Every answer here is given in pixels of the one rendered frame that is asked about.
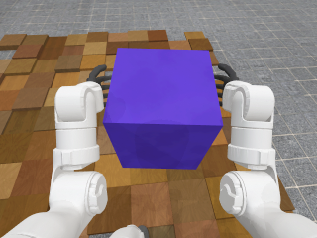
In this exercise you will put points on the left robot forearm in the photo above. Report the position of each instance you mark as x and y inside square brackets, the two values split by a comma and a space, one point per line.
[75, 114]

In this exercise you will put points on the robot right upper arm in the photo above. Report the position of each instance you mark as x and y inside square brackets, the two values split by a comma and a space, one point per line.
[253, 198]

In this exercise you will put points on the right robot forearm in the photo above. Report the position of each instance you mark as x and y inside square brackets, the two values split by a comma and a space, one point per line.
[252, 115]

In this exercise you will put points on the robot left upper arm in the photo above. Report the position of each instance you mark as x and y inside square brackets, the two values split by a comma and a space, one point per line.
[76, 197]

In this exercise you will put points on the left robot hand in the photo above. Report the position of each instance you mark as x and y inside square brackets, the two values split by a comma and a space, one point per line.
[92, 78]

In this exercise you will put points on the carton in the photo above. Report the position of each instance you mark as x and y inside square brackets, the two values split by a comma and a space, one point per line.
[162, 109]

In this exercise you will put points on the robot left foot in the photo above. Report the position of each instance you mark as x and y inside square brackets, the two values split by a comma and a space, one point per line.
[144, 230]

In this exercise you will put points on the right robot hand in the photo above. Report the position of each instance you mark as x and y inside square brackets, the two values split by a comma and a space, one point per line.
[232, 77]

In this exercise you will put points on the robot left thigh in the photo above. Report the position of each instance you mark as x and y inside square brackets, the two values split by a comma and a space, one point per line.
[128, 232]

